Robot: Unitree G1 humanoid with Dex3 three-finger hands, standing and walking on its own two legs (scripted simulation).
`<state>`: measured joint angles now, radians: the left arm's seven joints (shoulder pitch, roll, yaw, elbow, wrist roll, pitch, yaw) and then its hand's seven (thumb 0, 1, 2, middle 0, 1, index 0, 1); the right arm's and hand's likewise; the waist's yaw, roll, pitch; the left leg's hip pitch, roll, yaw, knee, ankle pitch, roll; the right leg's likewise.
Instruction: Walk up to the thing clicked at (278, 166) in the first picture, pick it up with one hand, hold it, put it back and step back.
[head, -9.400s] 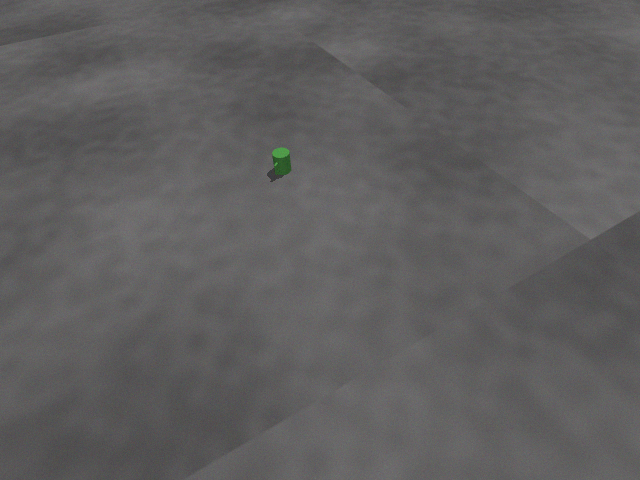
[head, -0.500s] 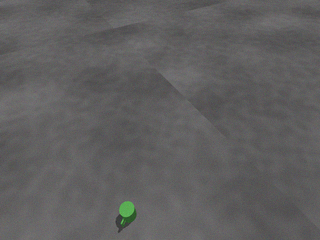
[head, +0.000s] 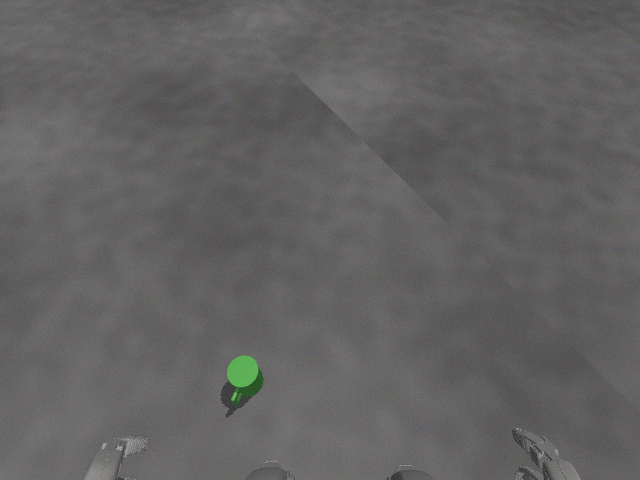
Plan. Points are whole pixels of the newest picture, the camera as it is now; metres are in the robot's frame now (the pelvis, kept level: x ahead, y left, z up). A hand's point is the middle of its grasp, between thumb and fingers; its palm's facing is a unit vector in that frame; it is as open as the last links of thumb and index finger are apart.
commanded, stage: rise first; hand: left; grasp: from above
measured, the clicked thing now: (243, 382) +0.43 +0.24 -0.68
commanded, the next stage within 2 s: none
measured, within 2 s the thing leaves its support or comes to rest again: neither
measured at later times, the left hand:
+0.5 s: hand out of the picture +0.14 +0.26 -0.20, palm faces -0.20 -0.84 -0.51, open 14.0 cm
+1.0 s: hand (192, 422) +0.27 +0.29 -0.39, palm faces -0.43 -0.37 -0.82, open 14.0 cm
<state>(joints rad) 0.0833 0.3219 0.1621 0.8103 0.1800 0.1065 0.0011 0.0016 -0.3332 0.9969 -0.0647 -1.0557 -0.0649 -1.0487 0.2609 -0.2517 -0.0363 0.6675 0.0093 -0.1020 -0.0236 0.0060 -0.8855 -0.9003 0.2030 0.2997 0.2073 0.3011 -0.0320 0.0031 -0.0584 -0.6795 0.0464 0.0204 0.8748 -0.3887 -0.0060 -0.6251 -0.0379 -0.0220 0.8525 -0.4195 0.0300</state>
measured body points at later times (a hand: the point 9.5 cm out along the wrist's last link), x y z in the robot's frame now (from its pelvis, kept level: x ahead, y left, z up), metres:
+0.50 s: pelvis -0.01 +0.00 -0.07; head +0.10 +0.01 +0.37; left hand +0.15 +0.31 -0.17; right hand +0.18 -0.25 -0.15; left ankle +0.02 +0.12 -0.70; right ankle +0.00 -0.14 -0.70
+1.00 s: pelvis -0.06 -0.01 -0.25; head +0.14 +0.00 +0.15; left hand +0.29 +0.30 -0.34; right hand +0.10 -0.28 -0.39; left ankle +0.02 +0.12 -0.70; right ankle +0.00 -0.14 -0.70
